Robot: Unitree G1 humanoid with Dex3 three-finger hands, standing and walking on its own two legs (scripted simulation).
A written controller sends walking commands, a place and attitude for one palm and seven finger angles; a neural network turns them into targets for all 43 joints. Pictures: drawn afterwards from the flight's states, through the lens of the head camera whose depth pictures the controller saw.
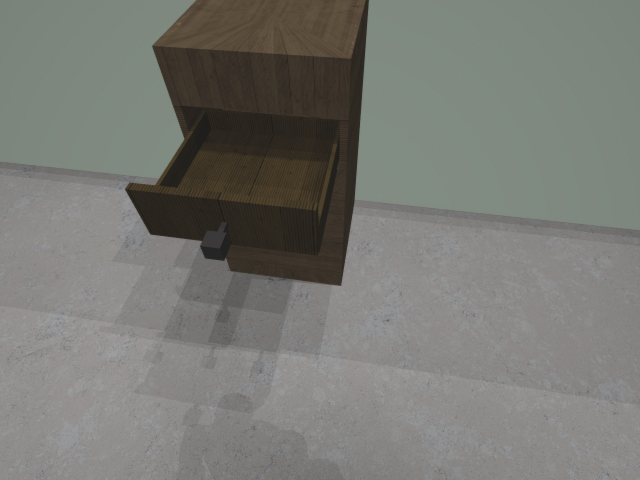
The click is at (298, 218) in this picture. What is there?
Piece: drawer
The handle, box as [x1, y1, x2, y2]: [200, 222, 229, 260]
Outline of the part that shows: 227,222 221,222 217,231 207,230 200,245 203,254 206,258 221,260 224,259 229,247 229,242 225,232 227,228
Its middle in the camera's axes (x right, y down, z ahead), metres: -0.21 +0.00 +0.78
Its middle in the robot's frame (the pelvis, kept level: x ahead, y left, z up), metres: +0.56 +0.24 -0.13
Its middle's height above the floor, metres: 0.65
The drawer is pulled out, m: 0.30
